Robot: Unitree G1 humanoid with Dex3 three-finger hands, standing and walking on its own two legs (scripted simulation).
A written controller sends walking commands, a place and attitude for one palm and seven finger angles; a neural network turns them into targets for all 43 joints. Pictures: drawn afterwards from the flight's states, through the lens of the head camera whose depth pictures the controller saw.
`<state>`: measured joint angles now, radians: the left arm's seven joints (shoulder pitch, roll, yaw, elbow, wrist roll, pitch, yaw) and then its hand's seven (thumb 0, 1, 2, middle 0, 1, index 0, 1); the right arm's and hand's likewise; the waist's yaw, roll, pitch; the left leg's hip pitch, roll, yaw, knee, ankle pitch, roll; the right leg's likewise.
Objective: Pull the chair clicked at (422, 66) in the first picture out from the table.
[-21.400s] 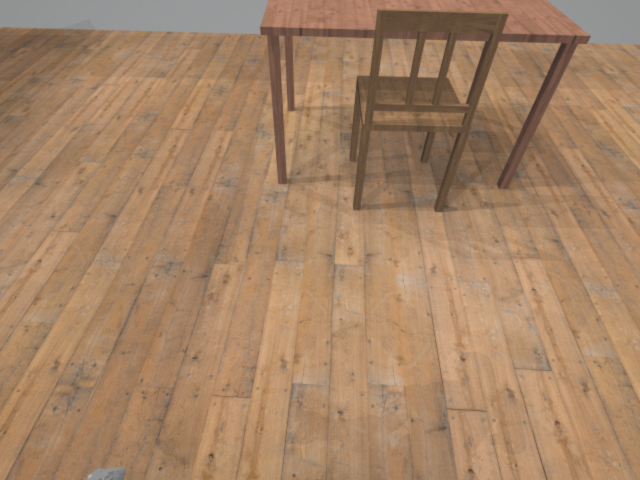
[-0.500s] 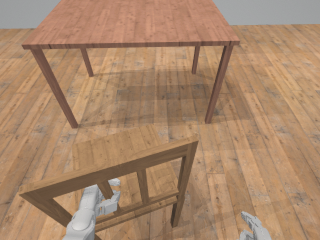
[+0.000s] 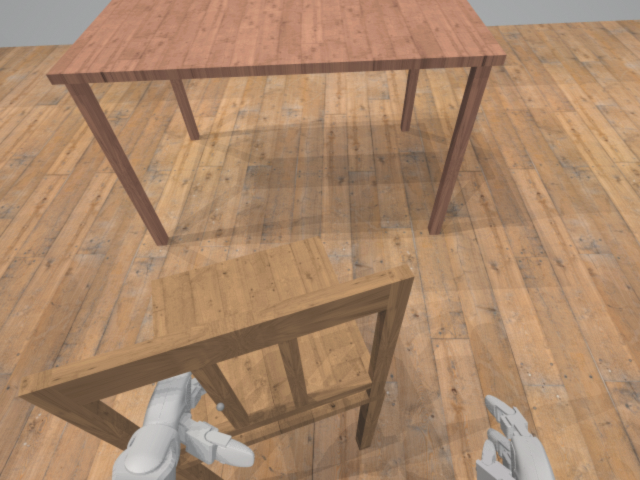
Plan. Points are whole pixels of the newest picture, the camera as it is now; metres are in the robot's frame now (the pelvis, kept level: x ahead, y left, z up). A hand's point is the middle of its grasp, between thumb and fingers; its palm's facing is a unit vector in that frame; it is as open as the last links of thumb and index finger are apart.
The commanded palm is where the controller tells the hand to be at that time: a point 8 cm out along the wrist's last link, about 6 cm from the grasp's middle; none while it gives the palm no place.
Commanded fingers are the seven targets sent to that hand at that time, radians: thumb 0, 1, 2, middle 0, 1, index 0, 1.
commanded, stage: open the thumb and straighten the fingers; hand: left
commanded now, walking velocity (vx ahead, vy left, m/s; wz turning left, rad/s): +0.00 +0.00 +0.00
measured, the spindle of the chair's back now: (224, 396) +0.25 +0.15 -0.07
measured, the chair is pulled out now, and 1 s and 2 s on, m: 0.65 0.65 0.65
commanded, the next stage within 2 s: draw the fingers out of the gap in 0.12 s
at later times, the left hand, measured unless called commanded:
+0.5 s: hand (203, 449) +0.18 +0.15 -0.03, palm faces +0.01 -0.99 -0.16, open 17.5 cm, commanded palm +0.15 +0.20 -0.01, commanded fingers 0.00 -0.55 0.20 0.00 0.00 0.00 0.00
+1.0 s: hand out of the picture +0.11 +0.14 -0.03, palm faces +0.02 -0.99 -0.14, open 17.5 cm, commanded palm +0.07 +0.19 -0.01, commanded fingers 0.00 -0.55 0.20 0.00 0.00 0.00 0.00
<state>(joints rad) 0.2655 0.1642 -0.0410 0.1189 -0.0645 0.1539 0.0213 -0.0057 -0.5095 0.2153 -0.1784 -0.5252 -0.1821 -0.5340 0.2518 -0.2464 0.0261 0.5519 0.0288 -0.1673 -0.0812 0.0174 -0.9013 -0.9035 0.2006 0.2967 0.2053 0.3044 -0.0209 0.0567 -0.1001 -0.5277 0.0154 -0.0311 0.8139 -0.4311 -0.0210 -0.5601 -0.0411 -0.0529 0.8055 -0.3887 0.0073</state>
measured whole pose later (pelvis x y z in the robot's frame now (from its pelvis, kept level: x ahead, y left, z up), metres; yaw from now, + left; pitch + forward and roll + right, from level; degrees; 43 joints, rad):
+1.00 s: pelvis +0.00 +0.01 -0.02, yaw +1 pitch +10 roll -2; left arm 0.81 0.17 -0.13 -0.32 0.00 0.17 0.03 -0.01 -0.53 0.20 0.00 0.00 0.00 0.00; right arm 0.26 -0.19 0.00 0.45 0.04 -0.15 -0.12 0.02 -0.90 -0.90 0.20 0.30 0.21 0.30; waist 0.00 0.06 -0.17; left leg -0.66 0.01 -0.06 0.99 -0.51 -0.01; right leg -0.67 -0.05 -0.07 0.95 -0.46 0.02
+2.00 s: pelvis +0.00 -0.01 +0.02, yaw +1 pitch -2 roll -1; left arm 0.74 0.43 0.04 -0.38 -0.05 0.20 0.11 0.00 0.06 0.49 -0.12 -0.13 -0.41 -0.25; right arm 0.21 -0.21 0.07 0.63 0.03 -0.25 -0.16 0.02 -0.90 -0.90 0.20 0.30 0.21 0.30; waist 0.05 0.08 0.01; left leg -0.25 0.04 -0.06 0.68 -0.39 -0.03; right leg -0.26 -0.02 -0.09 0.64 -0.34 0.00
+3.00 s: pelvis -0.02 -0.03 +0.03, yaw +1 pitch -1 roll +0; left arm 0.58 0.38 0.36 -0.45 -0.05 -0.12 0.11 0.01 0.89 0.90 -0.21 -0.30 -0.22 -0.31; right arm 0.18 -0.27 -0.02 0.63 0.03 -0.07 -0.10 0.02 -0.90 -0.90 0.20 0.30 0.20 0.30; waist -0.01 0.06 0.04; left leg -0.20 0.04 -0.04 0.48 -0.26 -0.04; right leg -0.23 0.00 -0.09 0.48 -0.23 -0.03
